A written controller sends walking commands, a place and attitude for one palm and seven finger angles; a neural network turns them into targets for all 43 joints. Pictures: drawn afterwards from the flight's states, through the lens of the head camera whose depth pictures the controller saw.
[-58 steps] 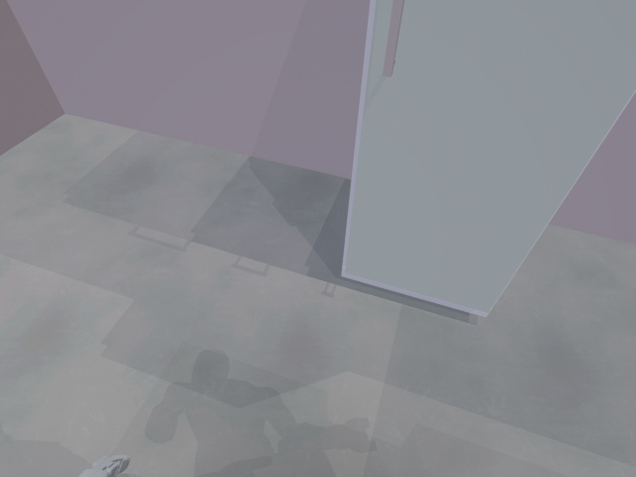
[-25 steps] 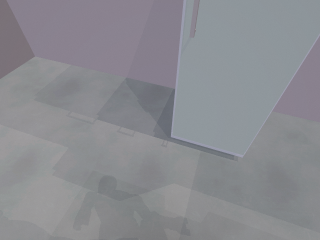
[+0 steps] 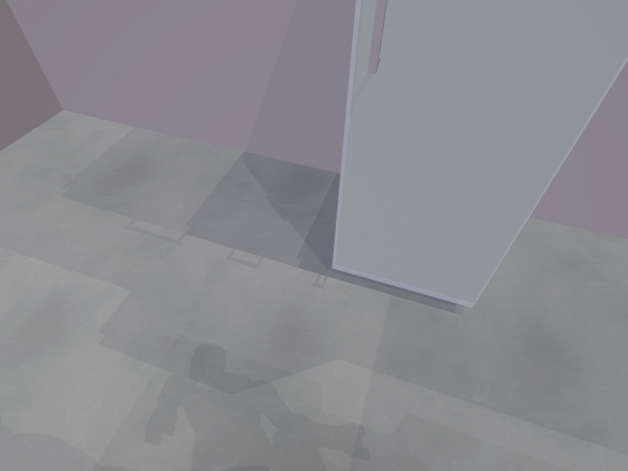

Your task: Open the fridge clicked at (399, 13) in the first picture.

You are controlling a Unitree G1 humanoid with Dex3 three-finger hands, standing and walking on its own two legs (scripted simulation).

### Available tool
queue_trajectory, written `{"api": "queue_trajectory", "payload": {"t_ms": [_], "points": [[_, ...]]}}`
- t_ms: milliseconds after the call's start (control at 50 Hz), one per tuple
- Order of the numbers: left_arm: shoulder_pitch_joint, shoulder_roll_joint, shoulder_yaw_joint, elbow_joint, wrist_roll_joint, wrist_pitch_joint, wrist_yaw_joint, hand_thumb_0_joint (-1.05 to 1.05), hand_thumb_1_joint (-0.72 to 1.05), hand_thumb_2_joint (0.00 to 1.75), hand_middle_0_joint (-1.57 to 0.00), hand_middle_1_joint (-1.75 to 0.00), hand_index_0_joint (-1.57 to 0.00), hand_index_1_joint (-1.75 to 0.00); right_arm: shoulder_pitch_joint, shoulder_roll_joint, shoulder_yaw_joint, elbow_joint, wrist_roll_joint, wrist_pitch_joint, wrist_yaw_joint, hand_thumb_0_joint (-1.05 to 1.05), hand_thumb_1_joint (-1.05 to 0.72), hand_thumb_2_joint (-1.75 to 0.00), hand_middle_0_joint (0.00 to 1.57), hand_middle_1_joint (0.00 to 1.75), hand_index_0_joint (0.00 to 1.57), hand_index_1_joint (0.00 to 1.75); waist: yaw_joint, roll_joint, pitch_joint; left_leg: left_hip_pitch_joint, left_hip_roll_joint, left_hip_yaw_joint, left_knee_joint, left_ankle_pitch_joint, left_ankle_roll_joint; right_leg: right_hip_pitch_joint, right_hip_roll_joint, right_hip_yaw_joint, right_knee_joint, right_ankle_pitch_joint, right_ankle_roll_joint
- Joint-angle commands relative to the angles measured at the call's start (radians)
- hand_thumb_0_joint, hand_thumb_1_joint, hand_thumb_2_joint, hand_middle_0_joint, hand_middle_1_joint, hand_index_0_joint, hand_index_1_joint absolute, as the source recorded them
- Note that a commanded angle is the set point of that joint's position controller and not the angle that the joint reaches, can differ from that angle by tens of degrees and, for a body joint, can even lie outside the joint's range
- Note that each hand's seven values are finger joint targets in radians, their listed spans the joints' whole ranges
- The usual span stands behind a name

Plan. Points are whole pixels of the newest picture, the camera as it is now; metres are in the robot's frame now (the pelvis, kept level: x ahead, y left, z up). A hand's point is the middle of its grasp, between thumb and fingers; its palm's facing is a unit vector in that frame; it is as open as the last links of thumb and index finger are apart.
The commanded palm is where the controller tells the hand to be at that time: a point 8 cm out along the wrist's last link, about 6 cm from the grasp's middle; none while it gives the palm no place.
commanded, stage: look at it before walking up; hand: left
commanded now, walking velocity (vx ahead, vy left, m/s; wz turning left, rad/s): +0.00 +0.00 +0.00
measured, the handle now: out of the picture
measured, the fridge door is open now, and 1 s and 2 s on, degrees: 0 0 0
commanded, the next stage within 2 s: turn to face it in 0.28 s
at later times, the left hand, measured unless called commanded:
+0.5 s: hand out of the picture +0.09 +0.25 -0.16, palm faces -0.02 -0.94 -0.34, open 7.4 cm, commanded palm none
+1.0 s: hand out of the picture +0.08 +0.20 -0.19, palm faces -0.16 -0.97 -0.20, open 7.4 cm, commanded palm none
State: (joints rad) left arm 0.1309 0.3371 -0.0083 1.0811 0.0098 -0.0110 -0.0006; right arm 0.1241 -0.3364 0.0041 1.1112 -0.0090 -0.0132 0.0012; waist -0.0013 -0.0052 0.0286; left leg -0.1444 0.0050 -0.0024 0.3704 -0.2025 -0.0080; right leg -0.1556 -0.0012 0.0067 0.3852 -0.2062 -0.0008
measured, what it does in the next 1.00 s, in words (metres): stands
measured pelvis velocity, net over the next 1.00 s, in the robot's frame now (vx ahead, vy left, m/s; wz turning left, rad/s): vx -0.02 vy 0.02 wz -0.16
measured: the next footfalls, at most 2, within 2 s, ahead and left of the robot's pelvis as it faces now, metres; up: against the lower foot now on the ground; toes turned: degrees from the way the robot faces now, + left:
right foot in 1.20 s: -0.02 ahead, -0.11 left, +0.00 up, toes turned -19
left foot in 1.54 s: +0.16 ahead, +0.10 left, +0.00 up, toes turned -8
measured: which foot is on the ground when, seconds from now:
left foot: down 0.00-1.00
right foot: down 0.00-0.96, up 0.98-1.00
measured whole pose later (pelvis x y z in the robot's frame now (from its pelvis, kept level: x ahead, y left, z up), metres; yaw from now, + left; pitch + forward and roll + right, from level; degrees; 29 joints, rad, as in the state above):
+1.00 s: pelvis -0.02 +0.02 -0.02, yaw -9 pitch +1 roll +0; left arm 0.20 0.21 0.03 0.96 0.02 0.06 0.00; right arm 0.24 -0.21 -0.04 1.02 -0.01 0.02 -0.02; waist -0.02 -0.04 0.06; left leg -0.28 0.05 0.15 0.59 -0.32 0.02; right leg -0.39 0.04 0.12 0.70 -0.32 0.01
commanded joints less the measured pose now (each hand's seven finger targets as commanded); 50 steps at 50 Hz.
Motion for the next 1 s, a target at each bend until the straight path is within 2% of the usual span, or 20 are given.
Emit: {"api": "queue_trajectory", "payload": {"t_ms": [0,120,260,320,400,420,480,540,620,680,720,800,840,860,880,900,920,940,960,980], "points": [[-0.041,0.208,0.043,-0.066,0.001,-0.019,0.012,0.00,0.90,0.90,-0.20,-0.30,-0.20,-0.30,-0.049,-0.206,-0.044,-0.063,-0.001,-0.022,-0.013,0.00,-0.90,-0.90,0.20,0.30,0.20,0.30,0.002,0.007,-0.052,0.014,0.110,-0.095,-0.062,0.113,0.031,0.000,-0.119,0.107,-0.066,0.102,-0.031],[-0.037,0.209,0.044,-0.065,0.001,-0.021,0.014,0.00,0.90,0.90,-0.20,-0.30,-0.20,-0.30,-0.047,-0.204,-0.044,-0.065,0.001,-0.022,-0.014,0.00,-0.90,-0.90,0.20,0.30,0.20,0.30,0.000,0.004,-0.082,0.032,0.114,-0.093,-0.053,0.168,0.031,0.031,-0.120,0.101,-0.055,0.170,-0.033],[-0.035,0.211,0.042,-0.059,0.001,-0.020,0.015,0.00,0.90,0.90,-0.20,-0.30,-0.20,-0.30,-0.060,-0.206,-0.043,-0.063,0.001,-0.022,-0.016,0.00,-0.90,-0.90,0.20,0.30,0.20,0.30,0.002,0.009,-0.065,0.042,0.114,-0.091,-0.058,0.188,0.030,0.027,-0.122,0.099,-0.058,0.195,-0.031],[-0.035,0.211,0.043,-0.061,0.001,-0.021,0.016,0.00,0.90,0.90,-0.20,-0.30,-0.20,-0.30,-0.055,-0.207,-0.043,-0.063,0.002,-0.022,-0.017,0.00,-0.90,-0.90,0.20,0.30,0.20,0.30,0.002,-0.004,-0.084,0.052,0.117,-0.091,-0.053,0.217,0.031,0.044,-0.123,0.093,-0.054,0.224,-0.031],[-0.040,0.212,0.044,-0.064,0.001,-0.016,0.014,0.00,0.90,0.90,-0.20,-0.30,-0.20,-0.30,-0.060,-0.212,-0.046,-0.064,0.001,-0.023,-0.020,0.00,-0.90,-0.90,0.20,0.30,0.20,0.30,0.001,0.019,-0.062,0.066,0.122,-0.073,-0.052,0.215,0.028,0.019,-0.118,0.102,-0.051,0.235,-0.032],[-0.033,0.199,0.047,-0.068,0.002,-0.011,0.014,0.00,0.90,0.90,-0.20,-0.30,-0.20,-0.30,-0.050,-0.196,-0.046,-0.066,-0.001,-0.019,-0.021,0.00,-0.90,-0.90,0.20,0.30,0.20,0.30,0.000,0.011,-0.061,0.067,0.124,-0.064,-0.036,0.214,0.026,0.008,-0.114,0.107,-0.042,0.247,-0.033],[0.015,0.108,0.034,-0.068,0.002,0.017,0.019,0.00,0.90,0.90,-0.20,-0.30,-0.20,-0.30,0.001,-0.098,-0.032,-0.068,-0.002,-0.001,-0.026,0.00,-0.90,-0.90,0.20,0.30,0.20,0.30,-0.003,-0.001,-0.043,0.052,0.127,-0.025,-0.002,0.190,0.010,-0.037,-0.108,0.122,0.001,0.267,-0.021],[0.042,0.102,0.041,-0.093,0.006,0.030,0.019,0.00,0.90,0.90,-0.20,-0.30,-0.20,-0.30,0.026,-0.090,-0.043,-0.092,-0.003,0.011,-0.030,0.00,-0.90,-0.90,0.20,0.30,0.20,0.30,-0.005,-0.009,-0.053,0.047,0.135,-0.001,0.041,0.175,0.009,-0.069,-0.099,0.138,0.046,0.288,-0.024],[0.060,0.098,0.053,-0.131,0.009,0.038,0.015,0.00,0.90,0.90,-0.20,-0.30,-0.20,-0.30,0.032,-0.092,-0.061,-0.129,-0.002,0.018,-0.033,0.00,-0.90,-0.90,0.20,0.30,0.20,0.30,-0.005,0.012,-0.051,0.019,0.151,0.004,0.075,0.126,0.021,-0.118,-0.077,0.157,0.105,0.273,-0.029],[0.071,0.092,0.060,-0.154,0.011,0.041,0.012,0.00,0.90,0.90,-0.20,-0.30,-0.20,-0.30,0.030,-0.078,-0.070,-0.150,-0.003,0.021,-0.033,0.00,-0.90,-0.90,0.20,0.30,0.20,0.30,-0.003,0.012,-0.045,-0.017,0.147,0.013,0.102,0.042,0.023,-0.155,-0.074,0.188,0.120,0.225,-0.036],[0.076,0.091,0.064,-0.167,0.013,0.040,0.012,0.00,0.90,0.90,-0.20,-0.30,-0.20,-0.30,0.037,-0.063,-0.073,-0.162,-0.002,0.023,-0.032,0.00,-0.90,-0.90,0.20,0.30,0.20,0.30,-0.004,-0.023,-0.050,-0.039,0.132,0.027,0.143,-0.010,0.019,-0.164,-0.084,0.223,0.107,0.201,-0.047],[0.080,0.101,0.077,-0.183,0.015,0.041,0.017,0.00,0.90,0.90,-0.20,-0.30,-0.20,-0.30,0.076,-0.007,-0.074,-0.163,0.002,0.026,-0.031,0.00,-0.90,-0.90,0.20,0.30,0.20,0.30,-0.015,-0.116,-0.048,-0.078,0.064,0.063,0.244,-0.151,-0.002,-0.205,-0.156,0.364,0.003,0.101,-0.099],[0.071,0.089,0.081,-0.190,0.014,0.043,0.021,0.00,0.90,0.90,-0.20,-0.30,-0.20,-0.30,0.104,0.009,-0.073,-0.155,0.002,0.023,-0.031,0.00,-0.90,-0.90,0.20,0.30,0.20,0.30,-0.019,-0.124,-0.051,-0.062,0.057,0.056,0.227,-0.153,-0.002,-0.217,-0.155,0.372,-0.007,0.087,-0.109],[0.063,0.079,0.081,-0.195,0.013,0.044,0.021,0.00,0.90,0.90,-0.20,-0.30,-0.20,-0.30,0.123,0.014,-0.073,-0.148,0.002,0.020,-0.031,0.00,-0.90,-0.90,0.20,0.30,0.20,0.30,-0.025,-0.123,-0.063,-0.042,0.067,0.052,0.202,-0.139,0.002,-0.225,-0.139,0.351,0.004,0.078,-0.101],[0.056,0.064,0.080,-0.201,0.012,0.045,0.020,0.00,0.90,0.90,-0.20,-0.30,-0.20,-0.30,0.134,0.009,-0.075,-0.145,0.001,0.018,-0.032,0.00,-0.90,-0.90,0.20,0.30,0.20,0.30,-0.029,-0.086,-0.059,-0.008,0.084,0.037,0.167,-0.129,0.011,-0.264,-0.110,0.321,0.025,0.053,-0.087],[0.045,0.044,0.077,-0.206,0.012,0.048,0.018,0.00,0.90,0.90,-0.20,-0.30,-0.20,-0.30,0.147,-0.002,-0.079,-0.140,-0.001,0.015,-0.032,0.00,-0.90,-0.90,0.20,0.30,0.20,0.30,-0.036,-0.021,-0.055,0.019,0.128,-0.001,0.117,-0.127,0.030,-0.310,-0.063,0.263,0.074,0.000,-0.063],[0.035,0.012,0.074,-0.217,0.011,0.048,0.015,0.00,0.90,0.90,-0.20,-0.30,-0.20,-0.30,0.153,-0.026,-0.086,-0.142,-0.005,0.011,-0.032,0.00,-0.90,-0.90,0.20,0.30,0.20,0.30,-0.037,0.079,-0.040,0.029,0.207,-0.085,0.029,-0.134,0.063,-0.354,0.006,0.178,0.185,-0.041,-0.031],[0.048,-0.025,0.072,-0.219,0.009,0.049,0.011,0.00,0.90,0.90,-0.20,-0.30,-0.20,-0.30,0.147,-0.064,-0.095,-0.146,-0.009,0.007,-0.033,0.00,-0.90,-0.90,0.20,0.30,0.20,0.30,-0.033,0.224,-0.041,-0.007,0.335,-0.202,-0.095,-0.148,0.128,-0.355,0.060,0.060,0.392,-0.120,-0.001],[0.048,-0.022,0.079,-0.217,0.013,0.054,0.011,0.00,0.90,0.90,-0.20,-0.30,-0.20,-0.30,0.131,-0.061,-0.096,-0.152,-0.009,0.000,-0.036,0.00,-0.90,-0.90,0.20,0.30,0.20,0.30,-0.029,0.228,-0.036,-0.062,0.416,-0.230,-0.144,-0.070,0.184,-0.343,0.030,0.026,0.593,-0.261,0.015],[0.076,-0.017,0.086,-0.208,0.016,0.059,0.012,0.00,0.90,0.90,-0.20,-0.30,-0.20,-0.30,0.111,-0.041,-0.089,-0.161,-0.009,-0.005,-0.039,0.00,-0.90,-0.90,0.20,0.30,0.20,0.30,-0.007,0.185,-0.032,-0.093,0.406,-0.195,-0.136,-0.005,0.197,-0.336,0.005,0.053,0.680,-0.283,0.023]]}}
